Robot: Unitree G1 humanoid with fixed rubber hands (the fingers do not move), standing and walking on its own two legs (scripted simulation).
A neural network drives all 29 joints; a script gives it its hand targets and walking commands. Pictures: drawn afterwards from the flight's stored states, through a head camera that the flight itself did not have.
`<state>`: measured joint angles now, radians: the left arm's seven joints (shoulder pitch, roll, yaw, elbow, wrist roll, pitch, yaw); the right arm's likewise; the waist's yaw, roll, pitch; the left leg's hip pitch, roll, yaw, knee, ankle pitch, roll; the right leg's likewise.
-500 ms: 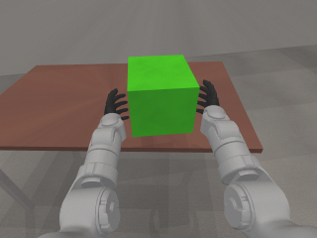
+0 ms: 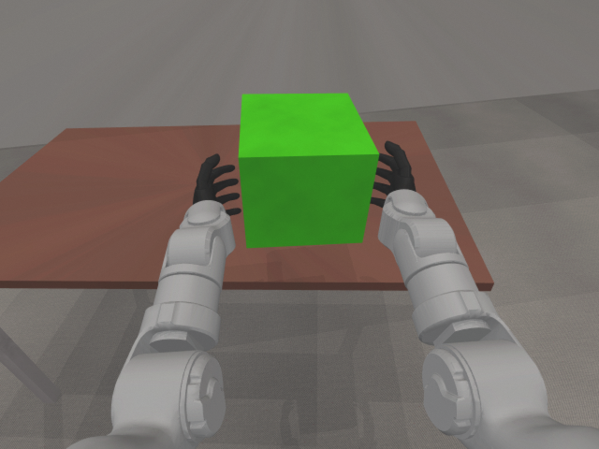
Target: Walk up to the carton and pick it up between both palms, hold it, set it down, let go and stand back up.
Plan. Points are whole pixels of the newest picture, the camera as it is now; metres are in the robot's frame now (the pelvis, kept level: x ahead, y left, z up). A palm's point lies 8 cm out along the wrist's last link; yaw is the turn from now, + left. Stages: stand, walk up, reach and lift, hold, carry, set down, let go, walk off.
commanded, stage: reach and lift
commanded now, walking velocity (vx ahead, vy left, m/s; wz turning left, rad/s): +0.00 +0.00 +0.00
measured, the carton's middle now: (300, 165) +0.49 +0.04 +0.19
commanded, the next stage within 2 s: hold in 0.04 s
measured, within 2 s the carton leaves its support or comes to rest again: neither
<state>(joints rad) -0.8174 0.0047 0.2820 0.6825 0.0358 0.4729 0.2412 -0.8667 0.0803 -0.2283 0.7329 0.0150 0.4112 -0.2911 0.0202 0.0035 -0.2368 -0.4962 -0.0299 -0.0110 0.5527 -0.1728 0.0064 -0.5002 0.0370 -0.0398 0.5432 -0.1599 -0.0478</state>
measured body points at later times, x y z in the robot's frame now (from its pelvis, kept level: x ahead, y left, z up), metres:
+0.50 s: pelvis -0.01 +0.01 +0.00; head -0.07 +0.01 +0.45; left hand +0.39 +0.18 +0.19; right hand +0.40 -0.08 +0.20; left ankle +0.06 +0.11 -0.73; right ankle +0.07 -0.09 -0.73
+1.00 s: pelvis +0.00 +0.01 +0.00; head -0.05 +0.01 +0.45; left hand +0.40 +0.17 +0.19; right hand +0.41 -0.09 +0.20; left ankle +0.06 +0.11 -0.73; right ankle +0.07 -0.09 -0.73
